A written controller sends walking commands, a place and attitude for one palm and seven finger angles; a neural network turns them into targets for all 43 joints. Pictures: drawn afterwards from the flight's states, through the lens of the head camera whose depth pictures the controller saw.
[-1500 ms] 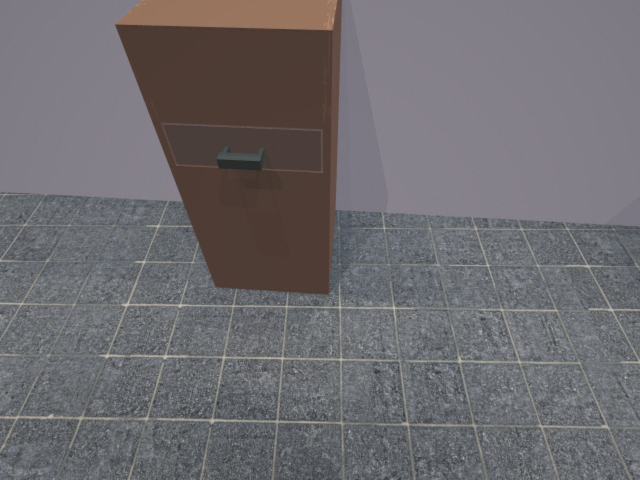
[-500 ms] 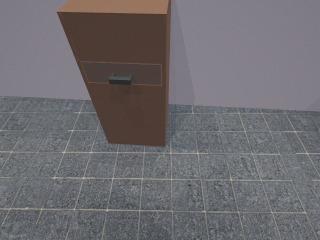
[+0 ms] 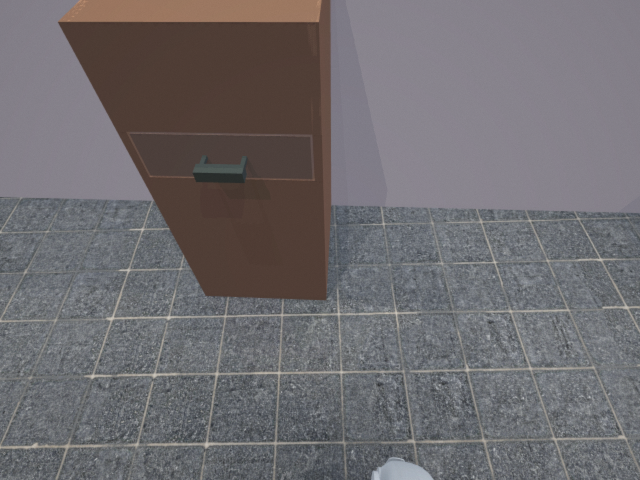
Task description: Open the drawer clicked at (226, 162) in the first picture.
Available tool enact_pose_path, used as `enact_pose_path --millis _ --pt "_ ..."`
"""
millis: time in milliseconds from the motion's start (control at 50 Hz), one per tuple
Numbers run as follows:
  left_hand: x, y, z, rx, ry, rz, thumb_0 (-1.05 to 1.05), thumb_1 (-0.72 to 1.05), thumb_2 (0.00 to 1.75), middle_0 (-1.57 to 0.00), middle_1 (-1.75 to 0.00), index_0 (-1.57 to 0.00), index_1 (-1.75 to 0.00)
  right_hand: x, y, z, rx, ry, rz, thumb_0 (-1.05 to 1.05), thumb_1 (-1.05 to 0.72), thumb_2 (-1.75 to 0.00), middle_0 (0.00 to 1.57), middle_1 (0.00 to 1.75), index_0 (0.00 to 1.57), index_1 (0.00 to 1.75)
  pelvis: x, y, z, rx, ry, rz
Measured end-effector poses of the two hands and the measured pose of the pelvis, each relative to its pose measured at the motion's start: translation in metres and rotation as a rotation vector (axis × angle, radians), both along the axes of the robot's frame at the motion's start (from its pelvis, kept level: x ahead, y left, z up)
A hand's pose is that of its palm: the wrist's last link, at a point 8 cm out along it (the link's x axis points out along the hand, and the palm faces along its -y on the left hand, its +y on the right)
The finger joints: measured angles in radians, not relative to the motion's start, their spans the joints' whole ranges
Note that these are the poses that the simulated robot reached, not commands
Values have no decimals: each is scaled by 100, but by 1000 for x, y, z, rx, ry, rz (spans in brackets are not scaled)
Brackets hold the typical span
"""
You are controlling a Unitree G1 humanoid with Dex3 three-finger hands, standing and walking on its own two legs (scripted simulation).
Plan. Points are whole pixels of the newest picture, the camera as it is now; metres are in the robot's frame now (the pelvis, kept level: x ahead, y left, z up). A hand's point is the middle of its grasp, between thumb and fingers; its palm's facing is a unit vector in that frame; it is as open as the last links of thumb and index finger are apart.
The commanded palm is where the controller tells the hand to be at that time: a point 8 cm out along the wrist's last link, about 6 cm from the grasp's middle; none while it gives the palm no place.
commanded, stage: take the last steps up to it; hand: left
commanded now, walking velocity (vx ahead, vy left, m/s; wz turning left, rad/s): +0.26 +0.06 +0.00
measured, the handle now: (222, 166) +0.73 +0.24 -0.11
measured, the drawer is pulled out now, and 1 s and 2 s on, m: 0.00 0.00 0.00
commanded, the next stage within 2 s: come to a stop and stand still in 0.26 s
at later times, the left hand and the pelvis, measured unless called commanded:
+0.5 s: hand (219, 435) +0.20 +0.17 -0.17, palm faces +0.09 -0.97 -0.23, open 7.3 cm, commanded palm none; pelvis +0.18 -0.02 -0.01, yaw +2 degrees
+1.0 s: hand (220, 375) +0.29 +0.18 -0.16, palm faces +0.06 -0.95 -0.29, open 7.4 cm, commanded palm none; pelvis +0.21 -0.03 +0.01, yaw +1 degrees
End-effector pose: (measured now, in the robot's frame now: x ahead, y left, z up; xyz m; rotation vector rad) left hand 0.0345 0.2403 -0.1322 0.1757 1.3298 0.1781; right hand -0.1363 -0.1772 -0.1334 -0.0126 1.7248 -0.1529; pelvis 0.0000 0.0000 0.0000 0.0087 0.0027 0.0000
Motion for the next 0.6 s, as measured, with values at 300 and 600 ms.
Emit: enact_pose_path --millis 300,600 --pt "82 -23 -10 -37 7 49 1 95 90 -20 -30 -20 -30 265 -61 -6 -108 -407 101 1 -91 -90 20 30 19 30 107 -10 1 -4 7 13" --pt "186 -22 4 47 -27 77 1 93 90 -20 -30 -20 -30 372 -74 -22 -84 -315 149 0 -92 -90 20 30 20 30 197 -23 0 23 5 65"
